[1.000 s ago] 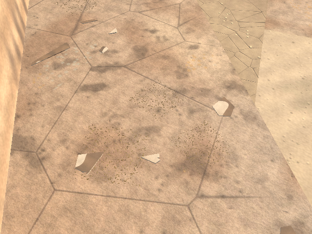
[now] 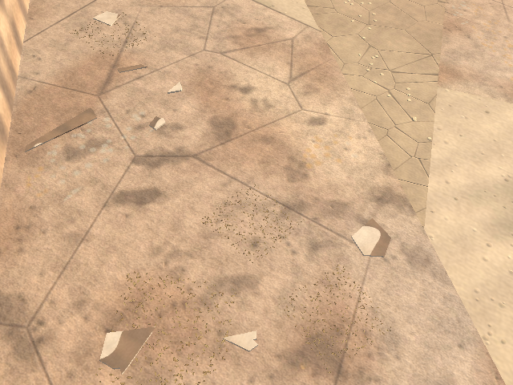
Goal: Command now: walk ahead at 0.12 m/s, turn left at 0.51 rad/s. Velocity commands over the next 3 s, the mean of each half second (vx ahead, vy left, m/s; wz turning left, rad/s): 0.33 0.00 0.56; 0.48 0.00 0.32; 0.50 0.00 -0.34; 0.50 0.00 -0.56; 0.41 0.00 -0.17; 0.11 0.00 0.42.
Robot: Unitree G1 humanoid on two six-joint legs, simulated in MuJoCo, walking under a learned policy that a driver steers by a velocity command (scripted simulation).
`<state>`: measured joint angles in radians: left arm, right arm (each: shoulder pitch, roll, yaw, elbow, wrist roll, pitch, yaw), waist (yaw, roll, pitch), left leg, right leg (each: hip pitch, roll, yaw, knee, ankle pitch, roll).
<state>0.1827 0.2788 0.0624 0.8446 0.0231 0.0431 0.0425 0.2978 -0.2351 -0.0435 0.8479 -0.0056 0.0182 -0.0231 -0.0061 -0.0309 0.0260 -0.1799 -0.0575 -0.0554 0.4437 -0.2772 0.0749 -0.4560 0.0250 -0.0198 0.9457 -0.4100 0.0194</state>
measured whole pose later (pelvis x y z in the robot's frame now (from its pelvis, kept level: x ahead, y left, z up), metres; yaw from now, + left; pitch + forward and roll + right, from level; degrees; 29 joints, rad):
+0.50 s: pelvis +0.14 -0.03 +0.00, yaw +17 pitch +1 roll +0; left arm 0.21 0.26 0.03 0.77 0.03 -0.06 0.02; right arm 0.33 -0.31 -0.08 0.83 -0.03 -0.02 0.03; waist -0.03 0.05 -0.01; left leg -0.39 -0.07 -0.08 1.03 -0.37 0.07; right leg -0.22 0.02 -0.03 0.43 -0.23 -0.03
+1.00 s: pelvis +0.37 +0.10 +0.00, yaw +26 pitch +1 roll +0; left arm 0.34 0.24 0.02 0.90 0.02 -0.07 -0.02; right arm 0.20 -0.25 -0.04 0.83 -0.03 -0.05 0.01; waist 0.04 -0.02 0.06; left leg -0.26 -0.07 0.07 0.41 -0.18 0.10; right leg -0.39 -0.06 -0.01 1.11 -0.34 -0.05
